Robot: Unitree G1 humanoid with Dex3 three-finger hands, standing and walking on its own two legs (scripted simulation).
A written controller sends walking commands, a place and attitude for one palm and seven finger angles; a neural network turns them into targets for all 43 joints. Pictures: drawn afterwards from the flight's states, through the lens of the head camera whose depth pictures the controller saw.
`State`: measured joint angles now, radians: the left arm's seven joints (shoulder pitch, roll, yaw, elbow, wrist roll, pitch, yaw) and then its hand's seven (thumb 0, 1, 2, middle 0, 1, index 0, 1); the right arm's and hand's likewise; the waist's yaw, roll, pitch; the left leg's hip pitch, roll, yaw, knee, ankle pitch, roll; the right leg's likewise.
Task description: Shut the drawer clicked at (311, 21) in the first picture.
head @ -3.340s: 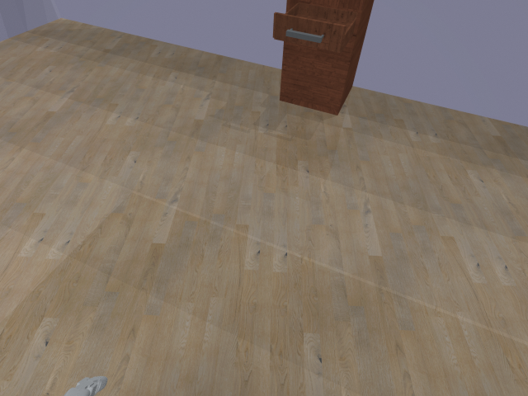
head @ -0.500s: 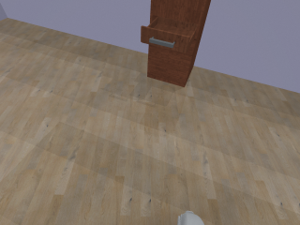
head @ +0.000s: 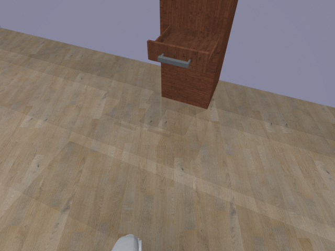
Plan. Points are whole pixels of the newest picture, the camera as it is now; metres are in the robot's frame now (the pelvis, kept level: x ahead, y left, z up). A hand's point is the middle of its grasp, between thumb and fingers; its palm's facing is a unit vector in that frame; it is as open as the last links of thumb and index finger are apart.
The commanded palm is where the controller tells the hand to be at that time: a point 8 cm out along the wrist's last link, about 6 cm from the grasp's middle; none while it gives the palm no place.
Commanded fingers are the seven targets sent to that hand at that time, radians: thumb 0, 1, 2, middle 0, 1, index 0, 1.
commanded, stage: walk to a spot facing it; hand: left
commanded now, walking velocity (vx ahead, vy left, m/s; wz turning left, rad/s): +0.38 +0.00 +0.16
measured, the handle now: (174, 59) +1.15 +0.00 -0.18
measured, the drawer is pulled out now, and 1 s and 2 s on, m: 0.26 0.26 0.26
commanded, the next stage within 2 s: turn to face it in 0.96 s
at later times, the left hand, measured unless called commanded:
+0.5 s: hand (88, 220) +0.24 +0.25 -0.18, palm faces +0.07 -0.98 -0.16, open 7.4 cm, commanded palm none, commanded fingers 0.00 0.90 0.90 -0.20 -0.30 -0.20 -0.30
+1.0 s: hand (128, 150) +0.48 +0.17 -0.16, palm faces +0.02 -0.97 -0.25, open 7.1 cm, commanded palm none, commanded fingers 0.00 0.90 0.90 -0.20 -0.30 -0.20 -0.30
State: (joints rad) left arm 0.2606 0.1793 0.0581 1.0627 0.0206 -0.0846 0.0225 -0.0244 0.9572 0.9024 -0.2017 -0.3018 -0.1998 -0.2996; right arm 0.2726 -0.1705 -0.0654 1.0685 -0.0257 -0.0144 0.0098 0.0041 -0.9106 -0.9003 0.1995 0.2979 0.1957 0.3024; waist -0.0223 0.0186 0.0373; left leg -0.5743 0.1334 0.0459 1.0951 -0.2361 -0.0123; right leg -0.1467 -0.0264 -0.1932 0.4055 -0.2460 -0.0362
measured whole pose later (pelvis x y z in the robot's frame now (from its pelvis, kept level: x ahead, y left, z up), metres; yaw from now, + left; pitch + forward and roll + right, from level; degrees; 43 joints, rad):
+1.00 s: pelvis +0.40 -0.02 +0.00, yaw -1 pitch -2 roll +1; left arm 0.20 0.16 0.06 1.04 0.01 -0.07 0.02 -0.02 0.95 0.90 -0.20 -0.30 -0.20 -0.30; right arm 0.32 -0.16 -0.06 1.09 -0.02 -0.01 0.00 0.00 -0.91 -0.90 0.20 0.30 0.20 0.30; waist -0.04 0.04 0.05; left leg -0.52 0.12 0.04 1.16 -0.27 -0.01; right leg -0.22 -0.03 -0.21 0.44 -0.20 -0.07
